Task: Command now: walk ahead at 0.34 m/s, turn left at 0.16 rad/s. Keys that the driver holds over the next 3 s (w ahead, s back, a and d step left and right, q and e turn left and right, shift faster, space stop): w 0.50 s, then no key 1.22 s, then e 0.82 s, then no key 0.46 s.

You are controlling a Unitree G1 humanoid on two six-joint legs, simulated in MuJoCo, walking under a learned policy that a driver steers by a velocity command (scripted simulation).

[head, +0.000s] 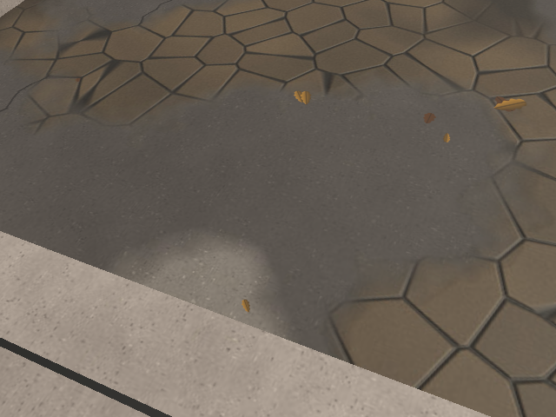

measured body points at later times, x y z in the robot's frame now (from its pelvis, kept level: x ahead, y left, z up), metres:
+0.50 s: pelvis +0.17 +0.04 +0.00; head +0.18 +0.06 +0.45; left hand +0.29 +0.30 -0.13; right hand +0.15 -0.22 -0.13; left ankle +0.08 +0.12 -0.75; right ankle +0.27 -0.10 -0.69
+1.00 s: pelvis +0.32 +0.01 -0.01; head +0.34 -0.01 +0.44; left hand +0.37 +0.25 -0.15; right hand +0.37 -0.24 -0.16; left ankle +0.35 +0.15 -0.72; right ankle +0.39 -0.05 -0.75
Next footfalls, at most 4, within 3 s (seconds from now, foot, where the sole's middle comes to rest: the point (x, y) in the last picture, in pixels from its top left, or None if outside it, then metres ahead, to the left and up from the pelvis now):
0.20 left None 0.12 0.12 -0.79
0.68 right None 0.43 -0.06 -0.79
1.10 left None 0.38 0.14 -0.79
2.26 right None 0.38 -0.09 -0.79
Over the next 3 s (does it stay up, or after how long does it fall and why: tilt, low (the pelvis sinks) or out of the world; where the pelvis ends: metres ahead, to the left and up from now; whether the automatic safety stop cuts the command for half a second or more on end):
stays up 0.37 0.02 0.00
